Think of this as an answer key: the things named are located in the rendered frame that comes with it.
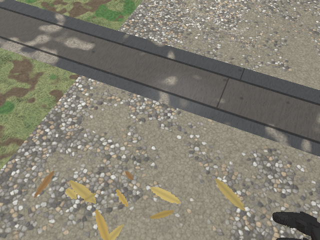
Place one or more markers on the robot right hand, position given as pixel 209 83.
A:
pixel 302 221

